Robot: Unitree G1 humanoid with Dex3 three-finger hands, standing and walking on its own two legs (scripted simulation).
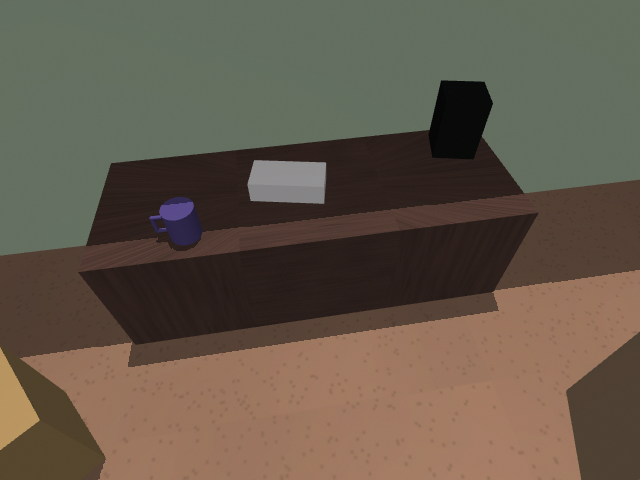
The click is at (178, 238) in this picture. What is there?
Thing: mug
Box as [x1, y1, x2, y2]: [149, 197, 202, 245]
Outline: 164,202 160,207 159,215 149,217 155,231 167,231 172,241 177,244 184,245 195,241 200,236 202,231 192,202 185,197 175,197
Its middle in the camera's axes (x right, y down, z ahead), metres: -0.39 -0.03 +1.08
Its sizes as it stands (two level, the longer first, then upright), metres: 0.123 0.089 0.101
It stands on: a support 0.42 m high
